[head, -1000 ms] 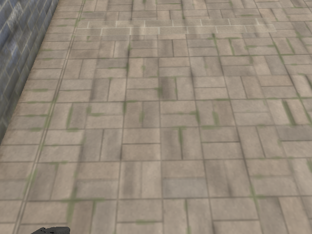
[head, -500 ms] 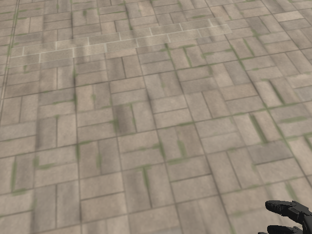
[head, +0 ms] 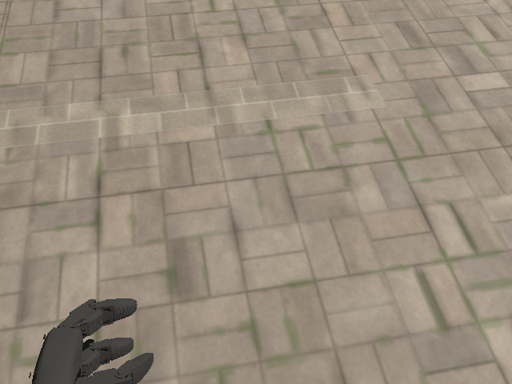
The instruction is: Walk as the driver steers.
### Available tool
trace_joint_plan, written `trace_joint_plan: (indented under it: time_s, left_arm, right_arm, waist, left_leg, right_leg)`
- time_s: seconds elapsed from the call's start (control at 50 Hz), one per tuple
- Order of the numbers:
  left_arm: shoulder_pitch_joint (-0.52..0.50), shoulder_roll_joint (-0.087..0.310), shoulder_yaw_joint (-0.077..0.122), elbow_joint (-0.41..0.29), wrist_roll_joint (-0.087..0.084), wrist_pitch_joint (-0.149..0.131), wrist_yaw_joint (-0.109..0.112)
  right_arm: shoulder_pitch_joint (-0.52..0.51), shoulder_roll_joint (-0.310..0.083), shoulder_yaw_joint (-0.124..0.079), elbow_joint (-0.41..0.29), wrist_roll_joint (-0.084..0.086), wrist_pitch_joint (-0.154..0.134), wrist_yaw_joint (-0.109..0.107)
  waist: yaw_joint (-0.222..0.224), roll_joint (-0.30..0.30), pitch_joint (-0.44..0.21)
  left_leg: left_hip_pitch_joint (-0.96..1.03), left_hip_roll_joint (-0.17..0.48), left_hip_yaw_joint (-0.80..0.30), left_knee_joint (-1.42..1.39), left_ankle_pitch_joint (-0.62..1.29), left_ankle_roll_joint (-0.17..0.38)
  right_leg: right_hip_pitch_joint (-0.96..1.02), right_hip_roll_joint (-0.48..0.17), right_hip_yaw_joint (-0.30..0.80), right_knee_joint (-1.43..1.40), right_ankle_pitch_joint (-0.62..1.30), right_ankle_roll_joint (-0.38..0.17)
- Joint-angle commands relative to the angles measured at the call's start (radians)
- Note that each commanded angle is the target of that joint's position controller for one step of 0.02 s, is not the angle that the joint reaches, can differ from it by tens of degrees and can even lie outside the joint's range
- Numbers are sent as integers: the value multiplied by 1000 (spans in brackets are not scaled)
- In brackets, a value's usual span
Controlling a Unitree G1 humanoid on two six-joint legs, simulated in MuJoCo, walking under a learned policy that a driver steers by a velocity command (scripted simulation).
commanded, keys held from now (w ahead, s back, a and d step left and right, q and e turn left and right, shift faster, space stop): w+q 0.54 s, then w+e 0.46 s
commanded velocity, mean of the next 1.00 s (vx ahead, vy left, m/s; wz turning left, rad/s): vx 0.50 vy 0.00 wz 0.26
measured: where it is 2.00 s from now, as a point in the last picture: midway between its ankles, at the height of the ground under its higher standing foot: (156, 240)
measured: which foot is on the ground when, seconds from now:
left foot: down 0.00-0.04, up 0.06-0.52, down 0.54-1.00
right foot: up 0.00-0.02, down 0.04-0.54, up 0.56-1.00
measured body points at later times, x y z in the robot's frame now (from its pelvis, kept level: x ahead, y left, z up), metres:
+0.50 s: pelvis +0.24 +0.04 -0.01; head +0.28 +0.06 +0.43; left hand +0.17 +0.33 -0.14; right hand +0.54 -0.11 -0.08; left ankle +0.34 +0.19 -0.72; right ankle +0.14 -0.13 -0.74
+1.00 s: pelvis +0.48 +0.15 -0.01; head +0.51 +0.17 +0.44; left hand +0.60 +0.44 -0.11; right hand +0.61 -0.10 -0.12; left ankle +0.34 +0.19 -0.74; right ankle +0.70 +0.06 -0.70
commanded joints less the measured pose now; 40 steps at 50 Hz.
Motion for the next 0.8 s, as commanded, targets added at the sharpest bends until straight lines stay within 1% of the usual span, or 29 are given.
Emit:
trace_joint_plan:
  time_s: [0.02, 0.04, 0.06, 0.08, 0.1, 0.12, 0.14, 0.16, 0.18, 0.2, 0.22, 0.28, 0.34, 0.38, 0.44, 0.46, 0.48, 0.5, 0.52, 0.54, 0.56, 0.58, 0.6, 0.62, 0.64, 0.66, 0.7, 0.74, 0.8]
  left_arm:
    - [34, 127, 50, -63, -2, -28, 3]
    - [146, 160, 65, -48, 10, -28, 11]
    - [314, 224, 82, -31, 20, -23, 21]
    - [373, 263, 90, 6, 23, -11, 12]
    - [347, 175, 74, -8, 8, -5, 10]
    - [316, 125, 59, -15, 7, 1, 12]
    - [270, 110, 48, -18, 13, 7, 10]
    - [241, 99, 42, -9, 16, 11, 7]
    - [226, 93, 37, -2, 22, 12, 6]
    - [220, 96, 38, 8, 21, 9, 4]
    - [222, 107, 41, 20, 19, 5, 3]
    - [232, 151, 54, 54, 17, 1, 7]
    - [242, 179, 60, 78, 10, 7, 12]
    - [269, 202, 64, 93, 2, 12, 14]
    - [307, 239, 75, 113, -15, 22, 13]
    - [313, 251, 80, 117, -20, 27, 14]
    - [311, 267, 84, 118, -24, 32, 16]
    - [309, 282, 89, 119, -29, 38, 20]
    - [308, 275, 85, 118, -32, 45, 24]
    - [330, 238, 69, 108, -15, 44, 30]
    - [425, 101, 15, 48, 31, 25, 14]
    - [382, 159, 16, 67, 0, -8, -2]
    - [294, 214, 33, 52, -42, -16, -8]
    - [256, 202, 24, 45, -36, -16, -2]
    - [239, 199, 25, 54, -12, -10, 6]
    - [265, 200, 30, 62, -6, 4, 7]
    - [313, 174, 27, 83, -12, 34, 6]
    - [295, 152, 22, 84, -9, 54, 11]
    - [232, 139, 20, 75, -10, 57, 9]
  right_arm:
    - [-54, -135, -36, -88, 1, -10, -8]
    - [-89, -103, -27, -113, -8, -16, -5]
    - [-88, -43, -9, -140, -27, -23, -3]
    - [36, -50, -3, -159, 6, -26, -6]
    - [22, -134, -19, -133, 11, -20, -11]
    - [-69, -165, -27, -146, -3, -11, -9]
    - [-107, -152, -28, -153, -15, -5, -7]
    - [-132, -138, -28, -169, -22, -3, -2]
    - [-134, -117, -26, -174, -17, 0, 6]
    - [-137, -96, -22, -179, -11, 4, 10]
    - [-150, -82, -17, -185, -12, 6, 13]
    - [-207, -72, -8, -201, -18, 9, 20]
    - [-285, -64, 4, -211, -16, 3, 37]
    - [-347, -66, 7, -228, -15, 1, 48]
    - [-410, -86, 4, -264, -11, 7, 60]
    - [-416, -96, 0, -274, -13, 9, 62]
    - [-400, -111, -7, -278, -17, 12, 63]
    - [-347, -131, -21, -271, -22, 16, 62]
    - [-208, -167, -45, -233, -22, 20, 59]
    - [-24, -235, -77, -189, -18, 24, 45]
    - [-19, -356, -89, -193, -14, 12, 35]
    - [54, -273, -59, -205, -19, 5, 35]
    - [17, -222, -42, -192, -33, -4, 38]
    - [-53, -195, -31, -195, -29, -10, 37]
    - [-124, -159, -18, -195, -33, -15, 36]
    - [-163, -133, -6, -197, -44, -22, 36]
    - [-185, -129, -5, -181, -46, -41, 37]
    - [-175, -143, -9, -154, -48, -59, 34]
    - [-149, -142, -9, -118, -53, -64, 21]
  waist:
    - [119, 134, -87]
    - [178, 116, -159]
    - [237, -27, -276]
    - [182, -335, -336]
    - [194, -207, -240]
    - [212, -120, -135]
    - [188, -50, -82]
    - [166, -50, -42]
    - [145, -66, -23]
    - [135, -87, -14]
    - [131, -90, -11]
    - [132, -62, -10]
    - [157, -52, -4]
    - [178, -49, 5]
    - [189, -59, 28]
    - [183, -64, 30]
    - [165, -74, 15]
    - [128, -84, -22]
    - [51, -63, -93]
    - [-25, -8, -185]
    - [68, 301, -278]
    - [0, 232, -445]
    - [-16, 163, -309]
    - [17, 98, -220]
    - [55, 58, -154]
    - [96, 73, -126]
    - [133, 80, -104]
    - [138, 63, -59]
    - [117, 53, -18]
  left_leg:
    - [-54, 189, -234, 32, 287, 100]
    - [-136, 155, -189, 176, 301, 69]
    - [-303, 73, -72, 469, 50, 24]
    - [-596, 20, 19, 690, -315, -15]
    - [-702, 103, 28, 812, -262, -33]
    - [-726, 128, 52, 855, -163, -43]
    - [-693, 155, 76, 849, -97, -50]
    - [-676, 178, 82, 820, -57, -53]
    - [-636, 198, 89, 798, -40, -53]
    - [-616, 207, 104, 778, -26, -57]
    - [-617, 211, 115, 759, -4, -64]
    - [-627, 226, 123, 640, 116, -83]
    - [-570, 221, 158, 460, 274, -75]
    - [-527, 207, 186, 363, 320, -64]
    - [-511, 192, 217, 280, 252, -35]
    - [-496, 178, 234, 259, 200, -19]
    - [-447, 151, 263, 240, 144, 1]
    - [-352, 110, 301, 213, 112, 23]
    - [-154, 60, 331, 146, 164, 55]
    - [156, 94, 230, 149, 206, 101]
    - [523, 398, -329, 80, 115, 283]
    - [567, 481, -585, -78, -24, 330]
    - [481, 455, -425, -81, 40, 274]
    - [334, 421, -291, -73, 132, 236]
    - [188, 390, -192, -84, 242, 208]
    - [82, 363, -125, -112, 321, 195]
    - [-8, 350, -55, -174, 351, 193]
    - [-41, 344, 26, -222, 399, 184]
    - [-8, 318, 142, -244, 455, 141]
  right_leg:
    - [269, 13, -27, -88, 5, -40]
    - [456, -71, 23, -55, 1, -81]
    - [708, -258, 200, -38, 30, -153]
    - [885, -453, 585, -98, -148, -310]
    - [818, -439, 596, -134, -330, -297]
    - [713, -389, 462, -152, -311, -258]
    - [602, -345, 361, -178, -220, -236]
    - [521, -317, 294, -202, -147, -230]
    - [452, -289, 224, -230, -96, -216]
    - [411, -275, 175, -254, -60, -213]
    - [394, -271, 135, -272, -16, -218]
    - [394, -272, 24, -295, 98, -223]
    - [398, -248, -89, -294, 129, -194]
    - [411, -250, -134, -287, 117, -177]
    - [485, -286, -163, -262, 132, -157]
    - [513, -296, -177, -233, 197, -149]
    - [532, -297, -201, -175, 347, -138]
    - [538, -288, -234, -76, 522, -123]
    - [498, -255, -279, 105, 627, -98]
    - [292, -219, -296, 376, 475, -57]
    - [-187, -56, -256, 764, -429, 8]
    - [-276, -28, -41, 907, -538, -6]
    - [-352, -73, -36, 928, -454, -23]
    - [-331, -120, -49, 861, -370, -35]
    - [-271, -155, -52, 792, -314, -31]
    - [-195, -179, -39, 752, -276, -31]
    - [-138, -186, -39, 713, -227, -24]
    - [-170, -182, -30, 657, -148, -10]
    - [-227, -154, -1, 513, 23, -2]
